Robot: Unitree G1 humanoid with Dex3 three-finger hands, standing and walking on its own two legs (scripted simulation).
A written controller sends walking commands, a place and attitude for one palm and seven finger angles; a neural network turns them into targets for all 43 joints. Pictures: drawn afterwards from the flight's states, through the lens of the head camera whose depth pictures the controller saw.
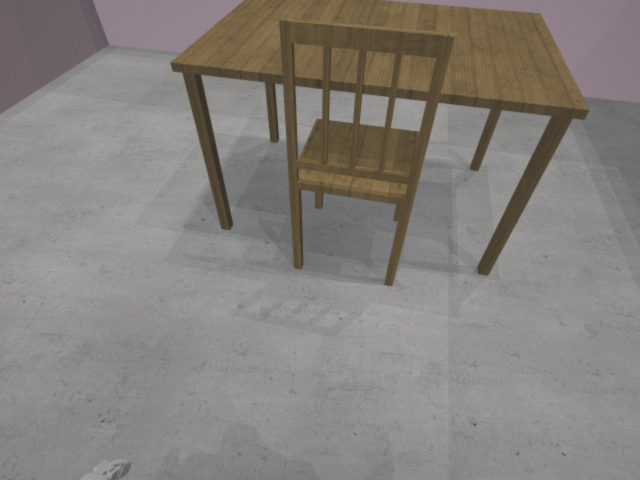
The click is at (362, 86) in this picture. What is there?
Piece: chair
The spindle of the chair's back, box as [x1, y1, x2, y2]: [349, 50, 365, 168]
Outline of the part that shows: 359,50 349,166 350,168 354,168 364,71 365,51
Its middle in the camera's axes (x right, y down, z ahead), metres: +0.10 -0.33 +1.05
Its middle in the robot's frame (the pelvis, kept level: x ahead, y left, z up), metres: +1.01 -0.04 -0.06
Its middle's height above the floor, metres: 0.71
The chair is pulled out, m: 0.00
